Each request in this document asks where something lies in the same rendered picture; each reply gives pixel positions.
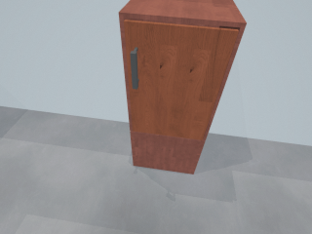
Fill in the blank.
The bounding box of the handle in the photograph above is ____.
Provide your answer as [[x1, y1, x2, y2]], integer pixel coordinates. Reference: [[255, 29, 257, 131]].
[[130, 47, 139, 90]]

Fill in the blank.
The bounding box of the cupboard door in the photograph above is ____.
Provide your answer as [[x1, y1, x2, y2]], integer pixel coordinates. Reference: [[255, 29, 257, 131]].
[[124, 19, 239, 140]]

